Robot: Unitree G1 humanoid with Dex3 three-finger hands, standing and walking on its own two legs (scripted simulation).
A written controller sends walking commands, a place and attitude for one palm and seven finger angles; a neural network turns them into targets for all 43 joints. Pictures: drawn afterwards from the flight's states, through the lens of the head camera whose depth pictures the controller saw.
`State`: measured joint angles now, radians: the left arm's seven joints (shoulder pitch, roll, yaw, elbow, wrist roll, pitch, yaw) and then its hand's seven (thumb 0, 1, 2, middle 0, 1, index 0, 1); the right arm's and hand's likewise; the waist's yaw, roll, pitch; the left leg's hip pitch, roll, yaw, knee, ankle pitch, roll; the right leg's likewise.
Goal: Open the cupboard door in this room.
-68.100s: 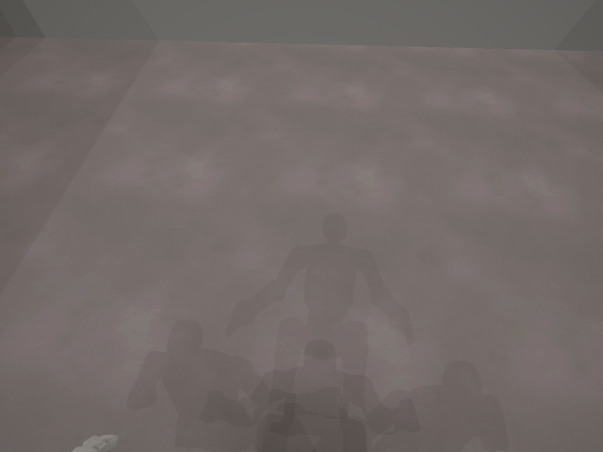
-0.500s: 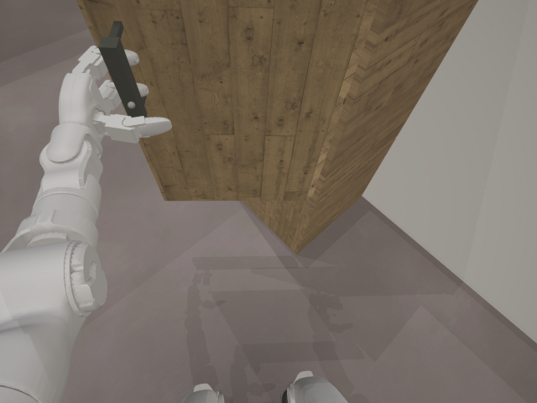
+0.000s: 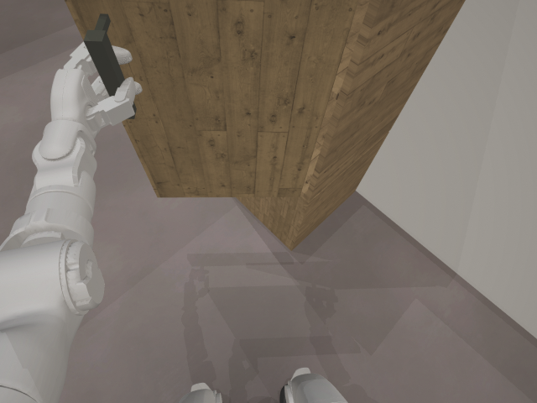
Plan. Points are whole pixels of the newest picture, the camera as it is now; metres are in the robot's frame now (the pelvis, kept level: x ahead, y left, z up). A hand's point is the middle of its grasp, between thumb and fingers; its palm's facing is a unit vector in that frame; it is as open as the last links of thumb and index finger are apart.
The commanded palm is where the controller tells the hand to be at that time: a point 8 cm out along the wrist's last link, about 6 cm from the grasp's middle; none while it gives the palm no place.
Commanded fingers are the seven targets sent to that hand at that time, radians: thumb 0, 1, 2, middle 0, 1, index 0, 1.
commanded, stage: pull the door open along its arc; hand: left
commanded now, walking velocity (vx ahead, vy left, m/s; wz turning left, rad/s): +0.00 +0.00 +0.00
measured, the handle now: (116, 69) +0.59 +0.16 +0.12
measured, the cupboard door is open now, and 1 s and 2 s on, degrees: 48 90 90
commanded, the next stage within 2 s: open thumb and fingers to let go in 0.98 s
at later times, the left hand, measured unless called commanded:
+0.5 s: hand (136, 154) +0.43 +0.12 +0.11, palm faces -0.06 -1.00 +0.02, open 6.2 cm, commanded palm +0.37 +0.18 +0.12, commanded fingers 0.00 0.90 0.90 -0.40 -1.35 -0.40 -1.35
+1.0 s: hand (212, 233) +0.31 +0.04 +0.12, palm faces +0.31 -0.95 +0.01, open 6.5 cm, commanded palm +0.26 +0.08 +0.12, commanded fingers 0.00 0.90 0.90 -0.40 -1.35 -0.40 -1.35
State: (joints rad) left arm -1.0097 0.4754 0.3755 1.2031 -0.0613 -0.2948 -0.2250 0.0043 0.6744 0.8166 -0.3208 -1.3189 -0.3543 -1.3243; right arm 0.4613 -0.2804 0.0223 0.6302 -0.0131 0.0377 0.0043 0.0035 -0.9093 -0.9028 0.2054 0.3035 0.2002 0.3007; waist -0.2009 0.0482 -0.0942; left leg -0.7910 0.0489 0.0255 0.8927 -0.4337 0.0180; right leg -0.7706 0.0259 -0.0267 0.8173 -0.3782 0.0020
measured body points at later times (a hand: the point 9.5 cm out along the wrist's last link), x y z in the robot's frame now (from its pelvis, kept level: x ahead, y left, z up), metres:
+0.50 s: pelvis +0.01 +0.00 +0.02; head +0.06 -0.01 +0.46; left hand +0.43 +0.18 +0.11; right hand +0.06 -0.26 -0.10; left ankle -0.01 +0.10 -0.69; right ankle +0.00 -0.13 -0.69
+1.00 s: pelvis +0.01 -0.04 +0.03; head +0.00 -0.05 +0.48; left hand +0.29 +0.09 +0.12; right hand +0.21 -0.24 -0.06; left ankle -0.01 +0.10 -0.69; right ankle +0.00 -0.13 -0.69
